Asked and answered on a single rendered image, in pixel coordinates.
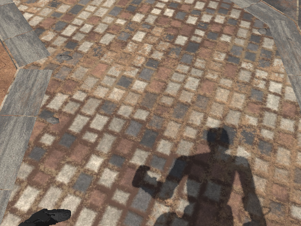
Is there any left robot hand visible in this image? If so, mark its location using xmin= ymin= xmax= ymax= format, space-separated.
xmin=18 ymin=208 xmax=71 ymax=226

